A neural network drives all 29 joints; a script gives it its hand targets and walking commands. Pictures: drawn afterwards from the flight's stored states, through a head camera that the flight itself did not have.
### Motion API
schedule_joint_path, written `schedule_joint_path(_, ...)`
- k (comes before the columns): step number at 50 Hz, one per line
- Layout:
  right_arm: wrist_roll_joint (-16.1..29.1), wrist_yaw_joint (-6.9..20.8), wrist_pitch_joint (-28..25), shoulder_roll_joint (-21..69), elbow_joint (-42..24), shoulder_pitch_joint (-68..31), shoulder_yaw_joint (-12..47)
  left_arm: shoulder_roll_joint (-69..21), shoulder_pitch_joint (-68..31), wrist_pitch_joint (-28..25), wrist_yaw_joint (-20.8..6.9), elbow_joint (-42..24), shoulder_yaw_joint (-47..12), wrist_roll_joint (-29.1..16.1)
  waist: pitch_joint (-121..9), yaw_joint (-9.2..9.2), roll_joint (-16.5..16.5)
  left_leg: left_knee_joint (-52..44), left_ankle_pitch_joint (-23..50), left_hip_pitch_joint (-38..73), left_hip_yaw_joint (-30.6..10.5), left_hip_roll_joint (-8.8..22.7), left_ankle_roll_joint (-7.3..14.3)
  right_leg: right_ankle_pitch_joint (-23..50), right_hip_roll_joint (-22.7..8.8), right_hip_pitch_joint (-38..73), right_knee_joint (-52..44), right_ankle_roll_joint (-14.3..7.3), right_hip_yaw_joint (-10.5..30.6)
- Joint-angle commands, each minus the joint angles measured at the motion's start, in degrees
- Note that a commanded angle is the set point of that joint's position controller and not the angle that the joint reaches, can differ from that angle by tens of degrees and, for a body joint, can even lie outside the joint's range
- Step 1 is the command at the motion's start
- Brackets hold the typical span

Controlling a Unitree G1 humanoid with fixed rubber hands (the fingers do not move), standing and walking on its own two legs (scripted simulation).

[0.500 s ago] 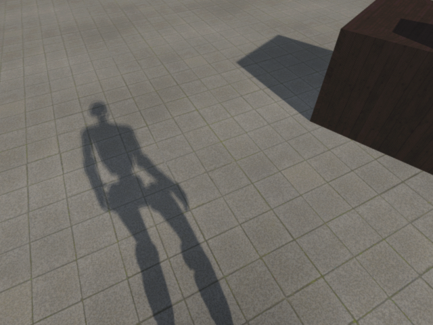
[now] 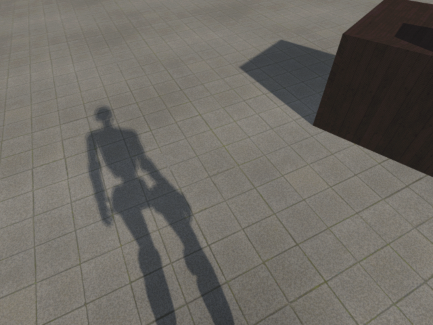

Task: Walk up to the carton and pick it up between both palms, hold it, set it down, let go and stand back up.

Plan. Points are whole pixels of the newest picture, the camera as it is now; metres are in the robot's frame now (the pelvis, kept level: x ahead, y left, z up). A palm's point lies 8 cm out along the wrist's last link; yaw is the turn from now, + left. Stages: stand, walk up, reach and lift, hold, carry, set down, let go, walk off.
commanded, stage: stand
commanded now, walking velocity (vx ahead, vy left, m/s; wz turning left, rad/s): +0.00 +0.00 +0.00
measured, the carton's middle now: out of the picture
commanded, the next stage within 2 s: walk up in 0.50 s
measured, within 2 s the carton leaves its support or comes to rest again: neither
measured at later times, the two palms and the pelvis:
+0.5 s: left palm out of the picture -0.03 +0.21 -0.14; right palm out of the picture -0.03 -0.21 -0.14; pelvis -0.01 +0.00 +0.00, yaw +0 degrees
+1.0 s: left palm out of the picture +0.06 +0.21 -0.13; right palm out of the picture -0.07 -0.28 -0.15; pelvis -0.02 -0.03 -0.01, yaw -11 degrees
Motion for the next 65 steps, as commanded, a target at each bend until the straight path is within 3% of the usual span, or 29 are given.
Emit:
schedule_joint_path(1, 0.0, -0.4, -0.5, -3.8, 0.2, 3.0, -0.7, 4.3, 3.4, -0.4, 0.3, 0.3, 0.9, 0.0, 2.7, 0.14, 1.5, -6.0, 7.1, -1.1, -4.1, 3.8, 2.1, 7.3, -3.5, -0.4, -5.6, -2.2, 3.9)
schedule_joint_path(14, 0.1, -0.5, -0.5, -2.8, 4.1, 3.9, -0.3, 2.6, 3.4, -0.4, 0.4, 4.5, 0.3, -0.1, 3.3, -0.03, -0.4, -6.9, 5.8, -0.2, -4.1, 3.9, 1.8, 5.9, -3.5, -0.1, -7.1, -1.8, 3.8)
schedule_joint_path(34, 0.1, -0.7, -0.3, -1.2, 7.3, 5.1, 0.2, 1.4, 4.6, -0.3, 0.5, 7.7, -0.2, -0.1, 4.3, 0.05, 0.5, -7.8, 3.9, -0.9, -4.2, 3.8, 1.5, 4.1, -3.5, -0.7, -7.8, -1.7, 4.0)
schedule_joint_path(35, 0.3, -2.3, -0.3, -9.4, 3.9, 0.9, -2.7, 5.8, 0.4, 0.0, 0.3, 3.7, 1.6, -0.1, 7.6, 0.17, -0.7, -0.8, 2.4, 2.7, 0.7, 5.3, -0.1, 8.3, -5.3, -11.5, -1.3, -1.5, 7.7)
schedule_joint_path(37, 0.2, -2.9, 0.3, -7.8, 3.9, 3.0, -2.7, 5.8, -1.1, 0.5, 0.0, 2.2, 1.5, -0.4, 6.9, -1.07, -0.1, -0.9, -2.5, 7.5, 0.5, 6.8, 0.1, 4.9, -5.0, -21.0, 0.1, -2.5, 9.6)
schedule_joint_path(38, 0.1, -3.0, 0.5, -7.3, 4.4, 5.9, -2.8, 5.3, -3.9, 0.6, -0.1, 0.5, 1.5, -0.4, 6.3, -2.61, 2.3, -3.2, -4.4, 6.3, -2.1, 8.8, 1.0, 1.6, -3.7, -21.1, 3.1, -2.1, 7.6)
schedule_joint_path(39, -0.1, -3.1, 0.6, -7.8, 5.1, 9.4, -3.3, 4.4, -6.6, 0.7, -0.3, -1.6, 1.6, -0.4, 4.6, -3.87, 6.3, -7.9, -7.6, 4.2, -6.8, 12.8, 3.1, -2.6, -1.2, -20.6, 9.7, -1.1, 3.8)
schedule_joint_path(40, -0.2, -3.4, 0.8, -9.6, 4.7, 9.3, -3.9, 3.3, -6.7, 1.0, -0.6, -2.7, 1.8, 0.3, 3.0, -4.41, 12.9, -13.3, -9.7, 0.7, -13.1, 20.1, 7.8, -10.1, 1.6, -19.3, 23.9, -0.1, -1.2)
schedule_joint_path(41, -0.6, -3.8, 0.8, -10.7, 3.3, 6.3, -4.0, 3.2, -4.8, 1.2, -0.7, -3.0, 2.1, 1.2, 1.9, -3.37, 14.4, -14.6, -7.1, -0.7, -15.7, 26.3, 12.0, -16.9, -0.5, -20.5, 34.4, 0.2, -2.7)
schedule_joint_path(42, -1.0, -3.9, 0.7, -10.9, 2.1, 3.2, -4.1, 2.9, -1.5, 1.2, -0.9, -2.4, 2.0, 1.5, 0.5, -1.48, 13.0, -13.8, -4.3, 0.9, -15.6, 28.6, 13.5, -18.3, -3.0, -21.4, 35.0, 0.0, -2.0)
schedule_joint_path(44, -1.0, -3.7, 0.1, -9.4, -0.3, -1.4, -4.1, 1.6, 0.5, 0.6, -1.2, -1.8, 1.8, 1.6, -0.2, 0.02, 8.3, -10.1, 7.6, 0.9, -10.0, 26.1, 12.9, -18.1, -4.9, -19.9, 32.5, -0.4, -0.7)
schedule_joint_path(45, -1.2, -3.6, -0.3, -8.6, -0.7, -2.9, -3.8, 0.7, -0.2, 0.5, -1.2, -1.9, 1.8, 1.4, -0.4, 0.97, 5.6, -8.1, 14.0, -1.3, -4.9, 22.9, 10.6, -16.7, -5.3, -16.8, 30.4, -0.3, -0.7)
schedule_joint_path(46, 0.1, -4.7, -0.2, -16.0, 3.7, 10.9, -6.8, 4.0, -10.7, 2.3, -4.8, -7.5, 2.6, 4.2, -3.2, -3.76, -0.9, -17.2, -24.1, 8.0, -20.7, 33.8, 11.7, -10.1, -9.2, -29.5, 37.1, -0.3, 2.7)
schedule_joint_path(47, 0.5, -5.5, 0.1, -16.2, 5.0, 10.7, -6.8, 3.7, -18.3, 3.5, -6.0, -11.8, 3.0, 4.9, 1.3, -3.62, -2.6, -18.8, -27.6, 9.0, -24.4, 35.0, 9.0, -5.0, -9.8, -36.4, 41.1, 0.8, 5.2)
schedule_joint_path(49, 0.0, -5.2, -0.9, -16.7, 4.2, 8.1, -7.1, 2.7, -17.0, 3.7, -7.1, -13.1, 2.5, 3.4, 1.2, -2.5, 1.3, -17.9, -23.6, 12.0, -20.4, 33.4, 7.3, -4.4, -10.1, -37.0, 34.4, 0.8, 6.1)
schedule_joint_path(50, -0.6, -4.5, -1.7, -16.6, 2.3, 3.7, -7.1, 3.3, -13.5, 2.9, -7.3, -12.1, 2.6, 1.7, 0.9, -0.58, 3.6, -17.3, -18.6, 11.2, -14.7, 30.8, 5.9, -5.1, -10.7, -33.7, 28.1, 0.5, 6.2)
schedule_joint_path(51, -1.6, -2.2, -2.8, -12.7, -1.9, -7.8, -5.8, 2.3, -4.7, 1.4, -6.7, -8.7, 2.3, -0.8, -2.3, 3.97, 10.5, -17.9, -17.7, 2.6, -2.3, 22.8, 0.8, -7.4, -9.0, -19.9, 20.3, 0.0, 2.9)
schedule_joint_path(52, -2.3, -1.0, -3.2, -14.0, -3.5, -13.6, -6.1, 3.8, 2.1, 1.2, -6.6, -6.2, 3.0, -1.6, -3.0, 7.31, 12.7, -17.4, -16.2, -3.5, 5.1, 17.8, -1.2, -9.1, -6.0, -9.7, 16.3, -0.1, -1.8)
schedule_joint_path(53, -3.1, -0.4, -3.4, -15.5, -3.3, -14.0, -6.7, 5.6, 5.3, 1.1, -6.3, -4.5, 3.7, -1.7, -2.3, 8.15, 12.2, -14.4, -17.8, -5.6, 8.2, 15.4, -0.9, -9.5, -3.8, -5.2, 14.1, 0.6, -5.6)
schedule_joint_path(55, -4.0, 0.2, -3.2, -15.1, -0.4, -7.0, -7.2, 5.3, 4.2, 0.8, -5.5, -3.3, 3.7, -0.5, 1.3, 5.84, 8.9, -6.6, -23.9, -10.8, 11.4, 14.0, 0.2, -5.8, -0.6, 2.3, 6.2, 1.3, -14.0)
schedule_joint_path(56, -2.8, 0.9, -2.7, -13.8, 2.3, -1.3, -6.4, 5.8, 4.5, 0.4, -5.3, -3.2, 3.5, 0.4, 1.6, 4.32, 0.9, 4.5, -22.3, -15.2, 14.5, 13.4, -0.1, -5.6, -0.7, 8.2, 5.6, 0.5, -11.4)
schedule_joint_path(57, -3.1, 1.6, -2.4, -10.9, 2.2, -0.7, -5.1, 8.3, 8.8, -0.1, -4.9, -1.1, 4.0, 0.7, 0.7, 5.94, -11.3, 21.3, -23.0, -18.7, 15.9, 9.8, -0.5, -7.8, 0.2, 12.1, 2.3, -0.3, -8.0)
schedule_joint_path(58, -3.2, 2.3, -2.3, -6.0, -0.9, -3.9, -3.2, 12.7, 14.5, -0.8, -4.4, -0.1, 4.6, 0.6, 1.3, 8.38, -24.6, 39.0, -25.6, -31.6, 12.9, 6.4, -2.2, -20.9, -9.7, 14.3, -5.4, -3.2, 12.8)
schedule_joint_path(59, -3.1, 2.6, -2.2, -3.2, -4.1, -7.3, -1.7, 15.4, 15.3, -1.2, -3.7, -0.5, 4.6, 0.4, 5.3, 8.06, -28.1, 46.9, -23.3, -41.4, 7.5, 5.2, -2.3, -32.2, -18.4, 10.3, -15.9, -5.4, 30.1)
schedule_joint_path(60, -2.7, 3.0, -2.5, -5.1, -7.7, -12.2, -2.8, 18.3, 13.1, -1.1, -2.8, -1.1, 4.8, 0.1, 9.8, 7.96, -24.8, 46.7, -18.1, -42.9, 5.1, 7.7, -2.1, -45.2, -23.6, 3.9, -26.4, -10.6, 40.7)
schedule_joint_path(61, -2.3, 3.9, -3.1, -6.1, -10.3, -18.2, -2.6, 17.2, 10.2, -1.3, -2.2, -2.0, 4.5, -0.4, 13.7, 9.06, -23.1, 47.7, -16.0, -42.7, 4.4, 10.3, -2.0, -48.3, -23.8, -1.9, -29.8, -12.6, 45.2)
schedule_joint_path(62, -1.6, 4.7, -3.9, -6.7, -11.3, -21.9, -2.7, 14.4, 9.1, -2.0, -2.0, -2.3, 4.1, -0.3, 14.4, 9.1, -20.1, 48.8, -11.9, -40.4, 2.8, 11.7, -1.8, -39.8, -19.8, -4.9, -27.4, -11.4, 40.2)
schedule_joint_path(64, -1.7, 5.5, -4.9, -8.2, -8.6, -15.0, -4.0, 11.3, 4.9, -3.2, -1.9, -3.4, 3.6, 1.1, 9.6, 3.59, -11.1, 44.8, -4.3, -34.0, 1.8, 13.1, -1.1, -21.2, -16.4, -1.3, -20.1, -8.9, 26.2)
schedule_joint_path(65, -1.8, 5.6, -4.8, -7.9, -7.6, -11.2, -4.2, 11.4, 4.3, -3.7, -2.1, -4.6, 3.4, 1.3, 6.3, 1.62, -5.8, 42.8, -2.1, -33.4, 2.3, 12.3, -0.9, -14.0, -16.5, 3.2, -18.5, -8.7, 23.3)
